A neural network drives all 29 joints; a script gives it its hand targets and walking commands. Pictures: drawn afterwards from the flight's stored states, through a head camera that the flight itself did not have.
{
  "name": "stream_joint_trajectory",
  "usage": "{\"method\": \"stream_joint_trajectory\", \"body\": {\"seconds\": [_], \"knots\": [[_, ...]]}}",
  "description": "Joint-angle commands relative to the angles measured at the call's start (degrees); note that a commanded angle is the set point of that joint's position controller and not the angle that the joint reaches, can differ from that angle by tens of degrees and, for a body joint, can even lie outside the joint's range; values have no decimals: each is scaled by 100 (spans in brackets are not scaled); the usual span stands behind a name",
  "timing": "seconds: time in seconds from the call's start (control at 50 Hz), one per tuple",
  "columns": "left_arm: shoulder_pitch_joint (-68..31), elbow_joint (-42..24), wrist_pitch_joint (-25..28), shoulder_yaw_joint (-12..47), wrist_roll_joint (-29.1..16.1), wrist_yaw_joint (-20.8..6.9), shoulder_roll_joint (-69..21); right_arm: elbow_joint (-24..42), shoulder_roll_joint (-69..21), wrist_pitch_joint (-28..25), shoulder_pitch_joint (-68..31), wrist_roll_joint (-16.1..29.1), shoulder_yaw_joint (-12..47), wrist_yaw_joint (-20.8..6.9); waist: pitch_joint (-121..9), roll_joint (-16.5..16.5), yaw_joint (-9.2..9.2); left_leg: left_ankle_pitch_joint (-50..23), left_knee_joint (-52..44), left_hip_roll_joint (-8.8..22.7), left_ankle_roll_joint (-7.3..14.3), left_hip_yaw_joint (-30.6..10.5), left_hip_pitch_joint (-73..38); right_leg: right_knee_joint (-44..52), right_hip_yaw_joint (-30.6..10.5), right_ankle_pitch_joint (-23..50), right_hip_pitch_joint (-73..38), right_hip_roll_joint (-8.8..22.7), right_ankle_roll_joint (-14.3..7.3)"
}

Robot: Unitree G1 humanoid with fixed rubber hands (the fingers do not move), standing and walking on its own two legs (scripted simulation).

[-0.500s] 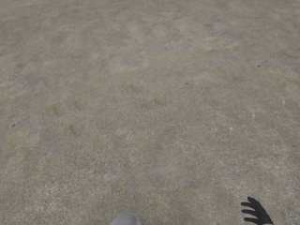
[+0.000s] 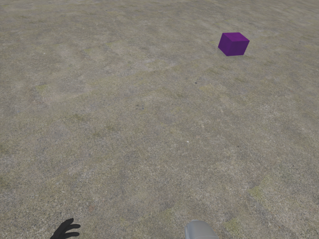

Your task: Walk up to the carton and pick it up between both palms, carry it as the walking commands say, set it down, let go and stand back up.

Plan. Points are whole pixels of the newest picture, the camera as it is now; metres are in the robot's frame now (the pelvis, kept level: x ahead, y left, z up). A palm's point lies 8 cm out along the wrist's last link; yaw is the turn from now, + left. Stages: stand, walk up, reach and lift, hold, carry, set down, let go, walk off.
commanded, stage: walk up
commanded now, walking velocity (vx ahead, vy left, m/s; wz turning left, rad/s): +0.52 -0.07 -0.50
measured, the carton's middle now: (233, 44) +2.64 -1.18 -0.69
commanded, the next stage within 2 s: none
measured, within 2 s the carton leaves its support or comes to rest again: neither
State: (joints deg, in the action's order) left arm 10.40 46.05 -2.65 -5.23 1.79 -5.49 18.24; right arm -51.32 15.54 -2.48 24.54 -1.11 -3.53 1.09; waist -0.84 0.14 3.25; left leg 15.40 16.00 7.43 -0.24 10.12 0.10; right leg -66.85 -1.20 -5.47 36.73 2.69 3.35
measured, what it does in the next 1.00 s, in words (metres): walks ahead, turning right: right foot, then left foot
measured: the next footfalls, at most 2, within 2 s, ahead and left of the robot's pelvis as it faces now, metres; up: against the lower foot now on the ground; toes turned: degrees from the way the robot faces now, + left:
right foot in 0.30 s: +0.22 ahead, -0.19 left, +0.00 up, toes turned -15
left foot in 0.82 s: +0.63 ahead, -0.08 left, +0.00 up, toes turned -11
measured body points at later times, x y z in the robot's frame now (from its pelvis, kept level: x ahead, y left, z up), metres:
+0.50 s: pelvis +0.24 -0.12 -0.01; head +0.27 -0.14 +0.44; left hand +0.33 +0.14 -0.14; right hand +0.26 -0.39 -0.15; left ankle +0.24 +0.07 -0.65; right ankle +0.18 -0.18 -0.76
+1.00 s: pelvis +0.55 -0.15 -0.01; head +0.58 -0.15 +0.44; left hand +0.67 +0.09 -0.16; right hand +0.52 -0.42 -0.14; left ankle +0.59 -0.07 -0.76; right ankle +0.45 -0.26 -0.66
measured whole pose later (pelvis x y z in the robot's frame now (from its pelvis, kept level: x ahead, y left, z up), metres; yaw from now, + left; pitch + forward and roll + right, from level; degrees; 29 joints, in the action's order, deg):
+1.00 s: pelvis +0.55 -0.15 -0.01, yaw -21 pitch +0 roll -1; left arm 18.4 53.7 2.5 -3.5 0.9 -0.2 13.9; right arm -52.3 14.7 -5.0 14.6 -1.6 -2.3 -0.3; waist 3.2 0.4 1.0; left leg 12.1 23.5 2.4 2.7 9.8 11.7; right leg -66.8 1.0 -18.9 26.1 2.4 0.4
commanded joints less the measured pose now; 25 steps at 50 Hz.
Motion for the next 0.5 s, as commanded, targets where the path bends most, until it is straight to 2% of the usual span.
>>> {"method": "stream_joint_trajectory", "body": {"seconds": [0.0, 0.02, 0.04, 0.06, 0.08, 0.1, 0.12, 0.14, 0.16, 0.18, 0.2, 0.22, 0.24, 0.26, 0.28, 0.3, 0.32, 0.34, 0.36, 0.38, 0.4, 0.42, 0.44, 0.46, 0.48], "knots": [[-906, -369, 87, 84, -71, -2, -77, 109, 487, -160, 532, -1, -37, -49, 1044, -1125, 176, -466, -665, 902, -417, -852, 15, 331, 289, 44, 708, -49, -69], [-911, -402, 64, 86, -98, 31, -56, 49, 564, -164, 697, 20, -80, -35, 930, -1217, 219, -849, -543, 1055, -459, -957, -440, 390, 250, -170, 859, -18, -68], [-1103, -305, 108, 133, -78, 45, -48, 38, 506, -208, 869, 41, -29, -48, 1059, -1212, 250, -1456, -554, 975, -274, -647, -496, 513, 339, -172, 984, 1, -27], [-1057, -272, 127, 142, -77, 39, 1, 105, 610, -219, 777, 14, -75, -36, 1042, -994, 244, -1122, -474, 1037, -167, -604, -498, 842, 219, -69, 812, 113, 1], [-1261, -366, 176, 130, -62, 61, 36, 58, 647, -229, 781, 8, -57, -47, 1137, -1041, 258, -1324, -566, 1050, 58, -527, -422, 1039, 342, -171, 745, 166, -82], [-1553, -485, 216, 159, -51, 27, -26, 35, 566, -226, 792, 3, -37, -30, 1008, -1091, 346, -1004, -556, 1118, 315, -550, -700, 1536, 340, -420, 727, 153, -93], [-1486, -432, 243, 177, -58, 3, -119, 34, 504, -241, 639, -7, -35, -51, 1165, -1277, 225, -628, -715, 1187, 319, -462, -388, 1869, 304, -358, 630, 223, -153], [-1537, -341, 271, 202, -58, 5, -166, -12, 508, -196, 749, -14, 4, -65, 1267, -1336, 331, -902, -670, 1176, 364, -327, -475, 1897, 532, -397, 689, 140, -189], [-1632, -442, 276, 205, -71, 25, -192, -57, 488, -128, 843, -6, 1, -29, 1194, -1529, 354, -1372, -475, 1103, 473, -235, -721, 2172, 603, -834, 553, 58, -191], [-1839, -408, 288, 206, -28, 32, -261, -70, 547, -112, 1086, -66, -26, -36, 1103, -1265, 513, -2176, -276, 1184, 449, -97, -873, 2373, 812, -927, 595, -77, -259], [-1841, -363, 277, 184, 8, 61, -224, -201, 532, -143, 1136, -70, -37, -4, 686, -1097, 379, -2412, -2, 1298, 360, 32, -1019, 2824, 699, -1092, 275, -50, -382], [-1709, -398, 318, 200, -8, 143, -245, -141, 536, -112, 1131, -75, -2, -12, 624, -969, 276, -3612, 459, 1116, 329, 320, -988, 3105, 1085, -1233, -59, -325, -451], [-1373, -282, 338, 156, 23, 198, -236, -326, 576, -115, 1350, -28, 10, 30, 123, -1078, 108, -4980, 966, 1053, 263, 391, -1140, 3269, 1353, -1448, -620, -599, -597], [-640, -44, 357, 125, 56, 229, -246, -224, 762, -148, 849, -4, -53, 55, -279, -769, -432, -6118, 1886, 1183, 259, 476, -841, 3522, 1392, -1324, -1424, -766, -736], [458, 260, 447, 0, 49, 351, 82, -45, 747, -162, 542, 31, 14, -23, -1043, -275, -949, -5489, 3198, 863, 110, 569, 332, 3827, 1227, -685, -3240, -651, -1043], [1541, 519, 498, -206, 203, 406, 667, 288, 400, -228, 287, 28, 90, -97, -1385, 1390, -1388, -1138, 4849, 255, -109, 112, 2866, 3904, -627, -470, -5290, 499, -1288], [2254, 442, 508, -295, 142, 456, 1199, 672, 131, -239, 123, 71, 211, -118, -1536, 1768, -1287, 1369, 6223, -490, -278, -363, 4582, 4324, -3151, 1011, -6412, 1961, -1940], [2341, 477, 537, -188, 33, 538, 897, 824, 278, -298, -254, 136, 139, -77, -1751, 1066, -1329, 1041, 6583, -206, -152, -1003, 4557, 4252, -2913, 1736, -6461, 1939, -2158], [1874, 554, 538, -193, -4, 583, 887, 806, 469, -336, -641, 42, 78, -104, -1239, 246, -1168, 1051, 6346, -29, -137, -1019, 4584, 4175, -2440, 1980, -5681, 1570, -1962], [1575, 532, 581, -121, 11, 592, 636, 852, 485, -308, -828, 40, 22, -107, -820, -68, -1032, 1027, 6042, 39, -7, -1016, 4572, 4174, -1967, 2482, -5113, 1400, -1725], [1209, 352, 611, 1, -36, 604, 361, 798, 264, -213, -871, 1, 40, -126, -193, -544, -745, 806, 5776, 92, -13, -1008, 4169, 4542, -1793, 2352, -4022, 1365, -1495], [999, 228, 650, 30, -163, 613, 227, 772, 209, -83, -545, -32, 13, -177, 113, -275, -484, 473, 5362, 92, -99, -966, 4000, 4804, -1313, 2060, -3675, 1156, -1245], [914, 259, 719, 76, -232, 590, 225, 785, 199, 28, -585, -93, -24, -215, 271, 97, -342, 225, 5027, -7, -127, -1030, 3833, 4932, -1131, 2102, -3421, 941, -1029], [937, 283, 760, 101, -250, 587, 194, 716, 97, 109, -357, -66, -2, -261, 208, 537, -257, -305, 4910, -17, -133, -918, 3670, 5017, -785, 2157, -3243, 852, -890], [1032, 334, 812, 181, -191, 591, 174, 632, -1, 184, -575, -27, 24, -298, 685, 707, -243, -524, 4669, -126, -118, -813, 3420, 5231, -668, 2442, -2644, 707, -651]]}}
